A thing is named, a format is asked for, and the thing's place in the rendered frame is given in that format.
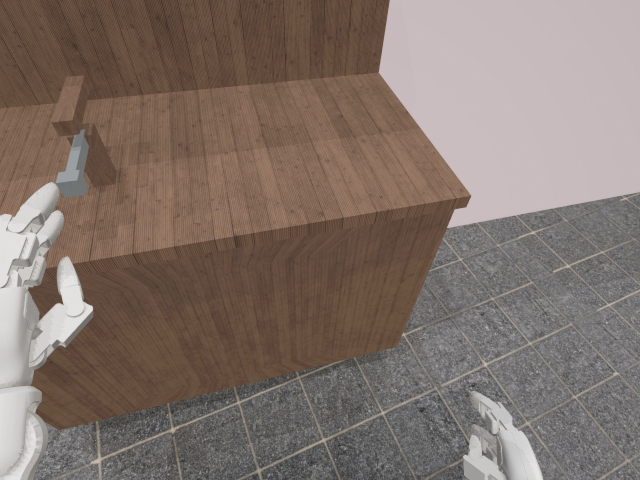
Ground left robot forearm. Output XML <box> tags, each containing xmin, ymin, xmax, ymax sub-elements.
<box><xmin>0</xmin><ymin>386</ymin><xmax>48</xmax><ymax>480</ymax></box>

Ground counter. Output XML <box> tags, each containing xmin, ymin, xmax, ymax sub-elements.
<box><xmin>0</xmin><ymin>0</ymin><xmax>471</xmax><ymax>430</ymax></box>

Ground right robot hand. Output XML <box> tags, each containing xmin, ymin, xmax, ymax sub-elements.
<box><xmin>463</xmin><ymin>391</ymin><xmax>543</xmax><ymax>480</ymax></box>

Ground tap lever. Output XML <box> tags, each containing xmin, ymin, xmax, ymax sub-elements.
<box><xmin>56</xmin><ymin>129</ymin><xmax>89</xmax><ymax>198</ymax></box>

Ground left robot hand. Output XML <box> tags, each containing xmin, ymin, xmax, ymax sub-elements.
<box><xmin>0</xmin><ymin>182</ymin><xmax>93</xmax><ymax>389</ymax></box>

